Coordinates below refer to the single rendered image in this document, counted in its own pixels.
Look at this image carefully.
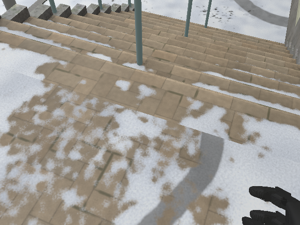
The right robot hand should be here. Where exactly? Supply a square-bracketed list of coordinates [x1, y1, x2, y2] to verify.
[242, 186, 300, 225]

